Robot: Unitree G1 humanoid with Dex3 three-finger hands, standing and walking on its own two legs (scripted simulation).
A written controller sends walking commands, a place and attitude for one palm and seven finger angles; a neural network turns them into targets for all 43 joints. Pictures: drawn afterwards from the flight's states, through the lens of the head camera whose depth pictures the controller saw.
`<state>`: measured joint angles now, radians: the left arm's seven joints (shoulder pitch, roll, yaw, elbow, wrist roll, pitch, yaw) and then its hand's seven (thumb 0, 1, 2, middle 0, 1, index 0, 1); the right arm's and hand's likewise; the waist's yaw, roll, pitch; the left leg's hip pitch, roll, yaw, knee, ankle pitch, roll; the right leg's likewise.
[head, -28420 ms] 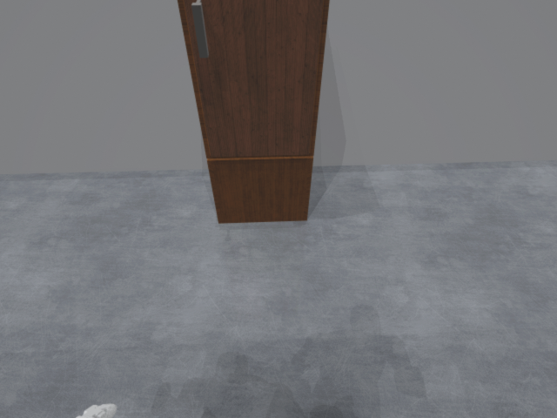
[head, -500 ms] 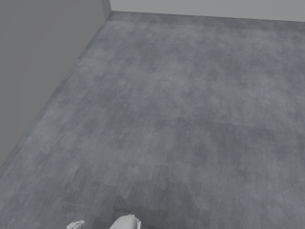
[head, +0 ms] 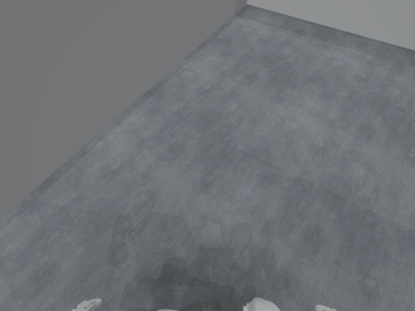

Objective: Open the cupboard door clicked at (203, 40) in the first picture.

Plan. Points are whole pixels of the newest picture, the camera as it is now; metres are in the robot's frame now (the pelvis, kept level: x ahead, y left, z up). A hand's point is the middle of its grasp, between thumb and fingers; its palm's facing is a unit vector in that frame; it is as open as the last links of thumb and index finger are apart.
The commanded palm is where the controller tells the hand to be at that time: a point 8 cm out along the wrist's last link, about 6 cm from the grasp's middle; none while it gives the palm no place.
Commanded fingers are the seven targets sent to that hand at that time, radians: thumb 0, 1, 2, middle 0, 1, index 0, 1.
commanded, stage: turn to face it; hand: left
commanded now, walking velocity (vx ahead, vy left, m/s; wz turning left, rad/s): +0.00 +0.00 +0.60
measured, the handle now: out of the picture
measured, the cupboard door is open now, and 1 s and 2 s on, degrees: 48 48 48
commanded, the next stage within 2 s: none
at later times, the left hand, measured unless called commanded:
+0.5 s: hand out of the picture +0.00 +0.19 -0.18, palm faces +0.35 -0.91 -0.22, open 7.3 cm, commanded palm none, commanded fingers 0.00 0.90 0.90 -0.20 -0.30 -0.20 -0.30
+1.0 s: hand out of the picture +0.04 +0.20 -0.15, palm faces +0.54 -0.80 -0.27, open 7.4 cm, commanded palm none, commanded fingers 0.00 0.90 0.90 -0.20 -0.30 -0.20 -0.30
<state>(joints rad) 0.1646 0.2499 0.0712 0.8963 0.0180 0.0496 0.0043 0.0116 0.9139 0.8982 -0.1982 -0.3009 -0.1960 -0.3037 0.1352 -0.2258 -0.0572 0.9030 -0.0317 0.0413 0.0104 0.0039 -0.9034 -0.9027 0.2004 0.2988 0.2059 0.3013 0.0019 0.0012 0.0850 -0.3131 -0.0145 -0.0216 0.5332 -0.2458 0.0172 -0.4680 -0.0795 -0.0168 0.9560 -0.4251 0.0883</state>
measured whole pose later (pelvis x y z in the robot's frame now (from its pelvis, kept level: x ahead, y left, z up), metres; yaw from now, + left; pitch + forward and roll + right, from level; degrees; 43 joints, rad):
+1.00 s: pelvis +0.05 -0.04 +0.00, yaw +35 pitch +2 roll +0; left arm 0.13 0.20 0.05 0.87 0.02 0.01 0.02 0.01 0.91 0.90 -0.20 -0.30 -0.20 -0.30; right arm 0.22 -0.23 -0.09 0.95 -0.02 0.06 0.01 0.01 -0.90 -0.90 0.20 0.30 0.21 0.30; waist -0.04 0.04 0.07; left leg -0.41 -0.08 -0.11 0.72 -0.40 -0.01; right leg -0.27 -0.02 -0.04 0.56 -0.31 0.02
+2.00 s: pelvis +0.10 +0.00 +0.00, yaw +71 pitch +2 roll +1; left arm 0.13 0.17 0.03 0.87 0.01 0.00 0.02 0.01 0.91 0.90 -0.20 -0.30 -0.20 -0.30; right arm 0.24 -0.24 -0.10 0.98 -0.02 0.07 0.01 0.01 -0.90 -0.90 0.20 0.30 0.20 0.30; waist -0.05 0.06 0.08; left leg -0.47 -0.09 -0.09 0.97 -0.47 -0.03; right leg -0.24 -0.02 -0.07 0.54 -0.33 -0.03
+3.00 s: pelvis +0.10 +0.06 +0.00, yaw +101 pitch +2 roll +0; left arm 0.13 0.16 0.03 0.91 0.01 0.00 0.02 0.01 0.91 0.90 -0.20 -0.30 -0.20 -0.30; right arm 0.26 -0.21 -0.07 1.00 -0.02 0.05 -0.01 0.01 -0.90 -0.90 0.20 0.30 0.21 0.30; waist -0.04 0.05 0.06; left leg -0.38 -0.09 -0.10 0.76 -0.44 0.00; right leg -0.24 -0.01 -0.05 0.54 -0.35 -0.02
